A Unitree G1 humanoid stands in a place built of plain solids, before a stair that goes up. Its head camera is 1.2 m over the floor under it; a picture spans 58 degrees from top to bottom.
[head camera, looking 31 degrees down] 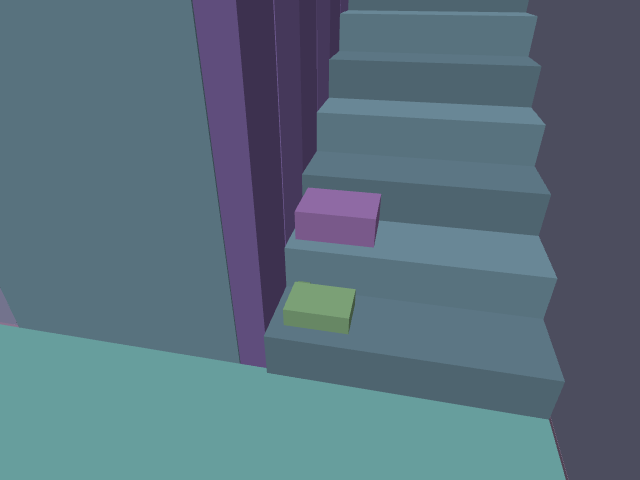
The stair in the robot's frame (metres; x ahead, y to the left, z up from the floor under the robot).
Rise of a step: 0.18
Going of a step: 0.28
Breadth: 0.94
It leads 12 degrees to the right of straight ahead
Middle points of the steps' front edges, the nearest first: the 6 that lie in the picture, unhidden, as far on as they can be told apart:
0.98 -0.27 0.18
1.26 -0.33 0.35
1.54 -0.39 0.53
1.82 -0.44 0.70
2.09 -0.50 0.88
2.37 -0.56 1.06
